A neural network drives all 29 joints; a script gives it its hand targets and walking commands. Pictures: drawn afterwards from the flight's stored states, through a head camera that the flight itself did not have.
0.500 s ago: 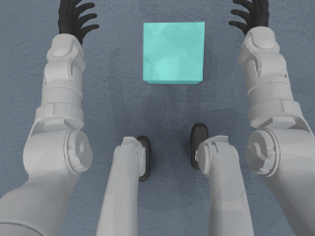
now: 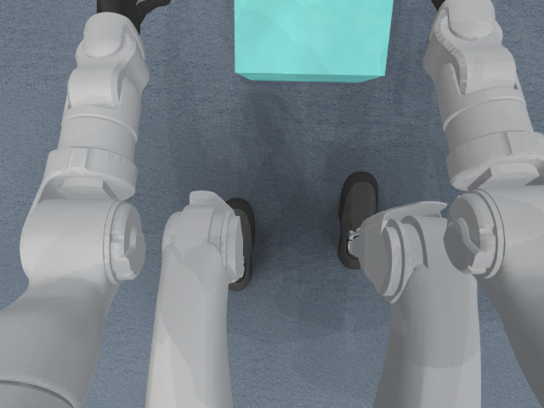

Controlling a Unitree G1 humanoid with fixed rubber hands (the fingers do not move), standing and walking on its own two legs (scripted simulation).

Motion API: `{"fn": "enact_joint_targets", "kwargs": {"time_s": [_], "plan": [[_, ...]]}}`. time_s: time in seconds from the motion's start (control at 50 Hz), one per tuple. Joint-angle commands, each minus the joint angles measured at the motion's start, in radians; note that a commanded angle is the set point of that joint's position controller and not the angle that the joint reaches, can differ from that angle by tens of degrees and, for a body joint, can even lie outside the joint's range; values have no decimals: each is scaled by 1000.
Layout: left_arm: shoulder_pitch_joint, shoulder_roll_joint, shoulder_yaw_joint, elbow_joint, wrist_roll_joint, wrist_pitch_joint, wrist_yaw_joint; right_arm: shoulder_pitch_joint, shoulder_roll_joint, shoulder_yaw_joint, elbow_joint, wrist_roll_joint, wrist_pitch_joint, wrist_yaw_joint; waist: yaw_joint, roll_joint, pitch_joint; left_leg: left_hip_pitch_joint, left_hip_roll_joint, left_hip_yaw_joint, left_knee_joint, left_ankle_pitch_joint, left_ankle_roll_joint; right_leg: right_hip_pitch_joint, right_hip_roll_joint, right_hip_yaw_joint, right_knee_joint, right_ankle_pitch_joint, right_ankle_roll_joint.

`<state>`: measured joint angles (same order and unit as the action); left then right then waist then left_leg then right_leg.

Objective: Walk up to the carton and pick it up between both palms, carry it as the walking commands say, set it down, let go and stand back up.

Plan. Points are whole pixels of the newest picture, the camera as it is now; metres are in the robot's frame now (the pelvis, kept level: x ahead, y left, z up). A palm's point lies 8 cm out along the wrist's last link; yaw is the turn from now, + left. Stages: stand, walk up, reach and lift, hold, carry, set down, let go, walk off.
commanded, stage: reach and lift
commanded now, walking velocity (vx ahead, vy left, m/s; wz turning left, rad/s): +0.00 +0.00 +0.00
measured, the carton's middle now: (309, 13) +0.55 -0.02 -0.35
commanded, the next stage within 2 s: none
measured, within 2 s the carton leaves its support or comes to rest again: neither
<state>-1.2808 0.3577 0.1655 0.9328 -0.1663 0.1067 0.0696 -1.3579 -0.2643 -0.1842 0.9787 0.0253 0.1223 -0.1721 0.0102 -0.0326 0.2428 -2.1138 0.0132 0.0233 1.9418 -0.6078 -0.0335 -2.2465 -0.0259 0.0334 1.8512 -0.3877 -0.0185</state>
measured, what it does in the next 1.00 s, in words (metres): lowers itself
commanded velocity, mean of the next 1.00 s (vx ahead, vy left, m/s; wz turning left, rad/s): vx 0.00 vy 0.00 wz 0.00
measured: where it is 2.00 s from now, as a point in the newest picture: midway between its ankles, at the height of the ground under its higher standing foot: (294, 248)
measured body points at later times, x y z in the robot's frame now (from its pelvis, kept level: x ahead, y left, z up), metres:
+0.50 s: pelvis -0.02 +0.01 -0.07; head +0.38 +0.01 +0.12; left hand +0.53 +0.19 -0.30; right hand +0.55 -0.17 -0.30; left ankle +0.09 +0.13 -0.41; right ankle +0.14 -0.12 -0.41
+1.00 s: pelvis -0.02 +0.01 -0.07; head +0.38 +0.01 +0.12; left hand +0.54 +0.16 -0.30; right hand +0.54 -0.17 -0.30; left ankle +0.09 +0.13 -0.41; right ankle +0.14 -0.12 -0.41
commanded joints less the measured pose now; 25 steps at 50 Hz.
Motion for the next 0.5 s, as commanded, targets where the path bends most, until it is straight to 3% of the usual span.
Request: {"fn": "enact_joint_targets", "kwargs": {"time_s": [0.0, 0.16, 0.3, 0.34, 0.4, 0.48], "plan": [[-483, 165, -40, -36, -65, -62, 30, -451, -192, 55, -48, 153, -67, 11, 52, 0, -1217, 198, -54, 34, -86, 244, -3, 955, 54, -7, 94, 303, 30], [-550, 216, -36, 64, -62, -68, 29, -536, -225, 115, 46, 214, -92, 25, 79, -15, -1133, 162, -41, 28, -5, 215, 2, 921, 27, 4, 172, 272, 41], [-619, 217, -94, 73, -94, -83, 20, -563, -201, 164, 125, 276, -104, 22, 58, -15, -1173, 185, -31, 20, 65, 254, -2, 975, 21, 11, 235, 340, 44], [-630, 210, -120, 63, -99, -91, 20, -555, -187, 162, 154, 294, -110, 23, 48, 17, -1179, 217, -28, 16, 76, 282, -5, 963, 23, 9, 248, 364, 42], [-654, 211, -132, 4, -96, -101, 32, -567, -218, 140, 145, 310, -126, 25, 58, 87, -1178, 284, -27, 8, 77, 340, -15, 889, 23, 1, 263, 372, 34], [-661, 146, -182, 35, -127, -89, 28, -568, -252, 119, 190, 305, -133, 36, 17, 128, -1101, 315, -26, -8, 58, 311, -21, 781, 11, -24, 259, 298, 24]]}}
